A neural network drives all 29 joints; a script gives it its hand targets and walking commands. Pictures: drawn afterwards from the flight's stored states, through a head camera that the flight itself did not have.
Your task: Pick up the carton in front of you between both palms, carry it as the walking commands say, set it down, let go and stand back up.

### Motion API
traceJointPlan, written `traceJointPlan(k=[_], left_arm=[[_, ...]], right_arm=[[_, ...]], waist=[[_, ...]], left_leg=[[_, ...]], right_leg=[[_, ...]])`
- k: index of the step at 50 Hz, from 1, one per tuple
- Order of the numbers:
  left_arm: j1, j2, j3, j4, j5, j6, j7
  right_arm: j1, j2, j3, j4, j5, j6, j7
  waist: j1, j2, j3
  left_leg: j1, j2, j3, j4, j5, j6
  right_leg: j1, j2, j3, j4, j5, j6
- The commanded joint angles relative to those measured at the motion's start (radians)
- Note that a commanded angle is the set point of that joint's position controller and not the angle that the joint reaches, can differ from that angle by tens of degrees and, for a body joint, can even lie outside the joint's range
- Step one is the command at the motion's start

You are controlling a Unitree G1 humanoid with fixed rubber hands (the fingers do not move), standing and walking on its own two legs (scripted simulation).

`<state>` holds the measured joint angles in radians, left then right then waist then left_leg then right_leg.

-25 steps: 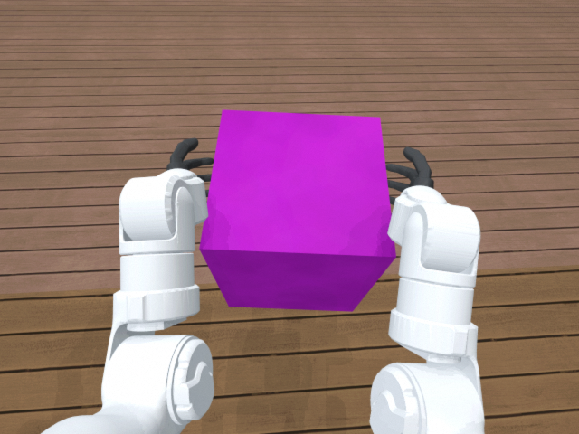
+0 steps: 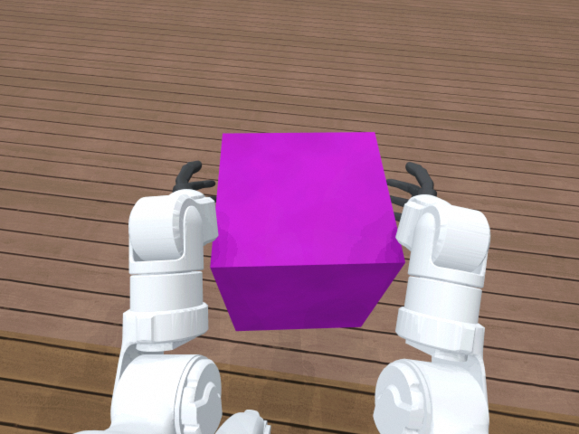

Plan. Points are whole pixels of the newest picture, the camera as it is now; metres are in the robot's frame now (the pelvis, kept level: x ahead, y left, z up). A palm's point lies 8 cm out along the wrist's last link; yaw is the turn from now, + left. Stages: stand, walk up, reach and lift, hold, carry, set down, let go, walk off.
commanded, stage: carry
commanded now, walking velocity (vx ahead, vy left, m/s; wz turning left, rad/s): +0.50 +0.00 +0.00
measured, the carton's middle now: (299, 240) +0.40 +0.07 +0.05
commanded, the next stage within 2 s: none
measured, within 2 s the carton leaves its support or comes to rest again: neither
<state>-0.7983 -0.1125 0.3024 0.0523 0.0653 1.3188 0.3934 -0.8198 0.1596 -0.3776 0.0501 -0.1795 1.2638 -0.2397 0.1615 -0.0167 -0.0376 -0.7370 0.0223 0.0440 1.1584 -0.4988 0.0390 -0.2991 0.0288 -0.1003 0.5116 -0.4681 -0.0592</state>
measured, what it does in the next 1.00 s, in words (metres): climbs: left foot 0.04 m higher, then right foot 0.03 m higher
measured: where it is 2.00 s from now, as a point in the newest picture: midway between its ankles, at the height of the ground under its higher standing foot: (336, 219)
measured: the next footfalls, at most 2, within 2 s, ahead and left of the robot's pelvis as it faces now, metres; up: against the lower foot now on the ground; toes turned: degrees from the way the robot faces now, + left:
left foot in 0.10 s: +0.24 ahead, +0.11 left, +0.04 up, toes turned +4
right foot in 0.46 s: +0.46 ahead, -0.11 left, +0.07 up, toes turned -3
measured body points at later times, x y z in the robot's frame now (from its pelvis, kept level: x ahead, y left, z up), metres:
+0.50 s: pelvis +0.31 +0.00 +0.03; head +0.32 -0.01 +0.48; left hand +0.70 +0.11 +0.21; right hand +0.69 -0.18 +0.22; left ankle +0.20 +0.11 -0.67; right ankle +0.41 -0.10 -0.66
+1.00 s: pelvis +0.61 +0.01 +0.08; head +0.61 +0.02 +0.53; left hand +0.99 +0.13 +0.25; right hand +0.96 -0.15 +0.25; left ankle +0.61 +0.07 -0.65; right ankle +0.56 -0.12 -0.57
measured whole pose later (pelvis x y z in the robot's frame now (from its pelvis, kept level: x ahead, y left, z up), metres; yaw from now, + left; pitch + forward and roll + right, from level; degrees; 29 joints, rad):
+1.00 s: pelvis +0.61 +0.01 +0.08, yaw +0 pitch +4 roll -1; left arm -0.83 -0.08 0.29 0.14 0.14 1.31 0.27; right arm -0.77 0.14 -0.30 0.02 -0.15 1.30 -0.28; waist -0.06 0.01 -0.10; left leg -0.35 -0.01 0.11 0.55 -0.28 0.08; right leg -0.56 0.00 -0.01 1.15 -0.40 -0.04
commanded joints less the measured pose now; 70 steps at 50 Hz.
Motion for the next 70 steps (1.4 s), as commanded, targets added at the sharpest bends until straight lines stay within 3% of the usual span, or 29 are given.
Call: traceJointPlan(k=[1, 3, 4, 5, 6, 8, 10, 16, 20, 21, 22, 23, 26, 30, 34, 37, 38, 39, 40, 41, 43, 45, 55, 59, 60, 61, 62, 66, 70], left_arm=[[-0.897, -1.037, -0.605, 0.019, -0.498, -0.060, -0.435], [-0.839, -1.028, -0.576, 0.072, -0.455, -0.056, -0.432], [-0.818, -1.027, -0.559, 0.093, -0.434, -0.048, -0.428], [-0.819, -1.041, -0.537, 0.110, -0.416, -0.040, -0.423], [-0.784, -1.058, -0.523, 0.135, -0.400, -0.036, -0.416], [-0.789, -1.060, -0.497, 0.106, -0.365, -0.043, -0.407], [-0.793, -0.962, -0.443, -0.009, -0.293, -0.063, -0.373], [-0.700, -0.892, -0.490, -0.078, -0.196, -0.063, -0.325], [-0.678, -0.823, -0.500, 0.007, -0.152, -0.045, -0.333], [-0.640, -0.814, -0.497, 0.040, -0.159, -0.040, -0.338], [-0.636, -0.803, -0.501, 0.048, -0.170, -0.036, -0.343], [-0.606, -0.822, -0.515, 0.076, -0.172, -0.029, -0.352], [-0.765, -0.968, -0.583, -0.027, -0.317, -0.037, -0.390], [-0.949, -1.113, -0.654, -0.161, -0.507, -0.050, -0.431], [-0.905, -1.054, -0.643, -0.112, -0.511, -0.054, -0.420], [-0.820, -1.022, -0.618, -0.001, -0.468, -0.052, -0.418], [-0.791, -1.013, -0.606, 0.026, -0.449, -0.048, -0.418], [-0.788, -0.996, -0.594, 0.049, -0.430, -0.041, -0.417], [-0.792, -1.004, -0.585, 0.057, -0.415, -0.033, -0.416], [-0.781, -0.999, -0.566, 0.069, -0.393, -0.029, -0.412], [-0.736, -1.006, -0.555, 0.079, -0.368, -0.022, -0.403], [-0.766, -0.946, -0.534, 0.021, -0.325, -0.020, -0.375], [-0.599, -0.925, -0.444, 0.096, -0.180, -0.050, -0.336], [-0.535, -0.986, -0.456, 0.189, -0.181, -0.097, -0.378], [-0.514, -1.013, -0.460, 0.203, -0.191, -0.112, -0.393], [-0.502, -1.030, -0.460, 0.213, -0.198, -0.128, -0.408], [-0.494, -1.059, -0.467, 0.218, -0.198, -0.139, -0.423], [-0.592, -1.232, -0.622, -0.041, -0.372, -0.170, -0.458], [-0.422, -1.225, -0.692, -0.204, -0.408, -0.193, -0.456]], right_arm=[[-0.604, 0.806, 0.510, 0.051, 0.241, -0.017, 0.157], [-0.568, 0.804, 0.530, 0.091, 0.255, -0.019, 0.165], [-0.570, 0.805, 0.543, 0.110, 0.264, -0.019, 0.171], [-0.574, 0.823, 0.554, 0.128, 0.278, -0.019, 0.177], [-0.564, 0.847, 0.576, 0.103, 0.305, -0.016, 0.184], [-0.643, 0.925, 0.645, 0.004, 0.388, -0.006, 0.199], [-0.830, 1.056, 0.734, -0.121, 0.551, 0.003, 0.245], [-0.796, 1.034, 0.742, -0.082, 0.597, 0.010, 0.254], [-0.685, 0.973, 0.712, 0.079, 0.543, 0.027, 0.254], [-0.696, 0.954, 0.702, 0.096, 0.529, 0.034, 0.253], [-0.661, 0.959, 0.694, 0.121, 0.517, 0.043, 0.254], [-0.623, 0.955, 0.663, 0.178, 0.500, 0.046, 0.255], [-0.655, 0.994, 0.587, 0.122, 0.460, 0.019, 0.242], [-0.684, 0.957, 0.548, -0.033, 0.381, 0.005, 0.193], [-0.590, 0.864, 0.527, -0.005, 0.287, -0.001, 0.157], [-0.560, 0.802, 0.540, 0.023, 0.256, -0.011, 0.153], [-0.536, 0.792, 0.549, 0.051, 0.258, -0.010, 0.156], [-0.528, 0.791, 0.561, 0.077, 0.261, -0.009, 0.163], [-0.551, 0.788, 0.574, 0.086, 0.272, -0.008, 0.169], [-0.564, 0.818, 0.602, 0.071, 0.302, -0.003, 0.178], [-0.627, 0.868, 0.651, 0.011, 0.386, 0.016, 0.195], [-0.723, 0.914, 0.672, -0.046, 0.475, 0.031, 0.219], [-0.652, 1.037, 0.613, 0.154, 0.531, 0.010, 0.274], [-0.538, 1.076, 0.570, 0.266, 0.472, -0.046, 0.298], [-0.529, 1.089, 0.570, 0.267, 0.456, -0.059, 0.299], [-0.509, 1.113, 0.575, 0.252, 0.441, -0.070, 0.301], [-0.466, 1.134, 0.578, 0.253, 0.426, -0.079, 0.305], [-0.438, 1.187, 0.624, 0.044, 0.414, -0.115, 0.275], [-0.221, 1.155, 0.711, -0.139, 0.359, -0.149, 0.231]], waist=[[-0.148, -0.137, -0.440], [-0.274, -0.014, -0.572], [-0.300, 0.267, -0.641], [-0.285, 0.450, -0.610], [-0.292, 0.336, -0.571], [-0.274, 0.058, -0.516], [-0.218, -0.010, -0.496], [-0.231, 0.128, -0.449], [-0.101, 0.123, -0.505], [-0.044, -0.023, -0.553], [-0.060, -0.330, -0.607], [-0.062, -0.336, -0.583], [-0.077, 0.032, -0.487], [-0.074, -0.059, -0.470], [-0.083, -0.119, -0.467], [-0.163, -0.110, -0.501], [-0.201, -0.055, -0.553], [-0.253, 0.074, -0.574], [-0.255, 0.317, -0.587], [-0.260, 0.322, -0.540], [-0.223, 0.128, -0.458], [-0.220, 0.077, -0.440], [-0.242, 0.159, -0.337], [-0.176, 0.165, -0.449], [-0.106, 0.117, -0.502], [-0.084, -0.148, -0.574], [-0.096, -0.278, -0.597], [-0.141, 0.030, -0.535], [-0.143, -0.118, -0.525]], left_leg=[[0.419, -0.059, 0.123, -0.485, 0.185, 0.031], [0.850, -0.053, 0.082, -0.549, 0.180, 0.086], [1.029, 0.191, -0.367, -0.666, 0.030, 0.212], [1.120, 0.300, -0.692, -0.774, 0.250, 0.306], [1.111, 0.318, -0.721, -0.732, 0.472, 0.330], [1.030, 0.250, -0.492, -0.663, 0.603, 0.267], [0.908, 0.223, -0.360, -0.707, 0.394, 0.176], [0.768, 0.220, -0.238, -0.765, 0.428, 0.173], [0.512, 0.140, 0.015, -0.488, 0.736, 0.071], [0.278, 0.077, 0.054, -0.243, 0.616, 0.018], [0.058, -0.072, 0.033, 0.017, 0.069, -0.025], [-0.097, -0.122, -0.052, 0.187, -0.084, -0.011], [-0.149, 0.012, -0.114, 0.158, -0.059, 0.004], [-0.038, 0.011, -0.020, -0.073, 0.000, -0.013], [0.205, -0.036, 0.047, -0.416, 0.105, -0.007], [0.568, -0.093, 0.128, -0.640, 0.337, 0.017], [0.749, -0.062, 0.095, -0.633, 0.337, 0.050], [0.906, 0.082, -0.110, -0.675, 0.236, 0.128], [1.047, 0.276, -0.460, -0.729, 0.289, 0.220], [1.058, 0.318, -0.591, -0.756, 0.486, 0.260], [0.981, 0.299, -0.476, -0.724, 0.660, 0.236], [0.907, 0.260, -0.365, -0.743, 0.577, 0.202], [0.800, 0.163, -0.119, -0.809, 0.797, 0.118], [0.704, 0.108, 0.041, -0.538, 1.106, 0.015], [0.476, 0.081, 0.069, -0.345, 0.934, -0.033], [0.188, -0.024, 0.057, -0.070, 0.463, -0.068], [-0.010, -0.133, -0.003, 0.134, -0.012, -0.060], [0.002, 0.045, -0.086, -0.045, 0.156, -0.047], [0.108, 0.024, 0.007, -0.294, 0.158, -0.054]], right_leg=[[0.122, -0.237, 0.176, -0.114, 0.515, -0.122], [-0.046, -0.169, 0.037, 0.263, 0.762, -0.036], [-0.276, -0.079, 0.029, 0.556, 0.373, 0.031], [-0.499, 0.053, 0.061, 0.760, -0.099, 0.061], [-0.603, 0.025, 0.140, 0.942, -0.142, 0.044], [-0.637, -0.036, 0.128, 0.940, -0.086, 0.019], [-0.565, -0.066, 0.129, 0.805, -0.060, 0.029], [-0.372, -0.068, 0.052, 0.376, 0.065, 0.022], [0.200, 0.046, -0.112, 0.066, 0.185, -0.001], [0.451, -0.059, 0.107, 0.065, 0.112, -0.060], [0.578, -0.332, 0.624, -0.062, 0.108, -0.200], [0.621, -0.346, 0.758, -0.135, 0.239, -0.307], [0.505, -0.290, 0.494, -0.029, 0.466, -0.203], [0.368, -0.280, 0.453, -0.133, 0.406, -0.180], [0.267, -0.231, 0.269, -0.141, 0.413, -0.136], [0.148, -0.193, 0.124, 0.003, 0.661, -0.064], [0.071, -0.159, 0.070, 0.148, 0.735, -0.028], [-0.111, -0.115, 0.035, 0.326, 0.574, 0.020], [-0.342, -0.013, 0.033, 0.518, 0.039, 0.051], [-0.492, 0.020, 0.095, 0.675, -0.089, 0.042], [-0.557, -0.032, 0.125, 0.760, 0.031, 0.017], [-0.520, -0.053, 0.116, 0.672, 0.053, 0.021], [-0.340, -0.034, -0.037, 0.118, 0.359, 0.036], [0.105, 0.037, -0.136, -0.093, 0.507, -0.014], [0.383, -0.050, -0.010, -0.079, 0.544, -0.070], [0.627, -0.292, 0.364, -0.044, 0.728, -0.165], [0.721, -0.391, 0.599, -0.102, 0.830, -0.267], [0.539, -0.348, 0.381, -0.155, 0.629, -0.138], [0.440, -0.319, 0.269, -0.226, 0.652, -0.103]])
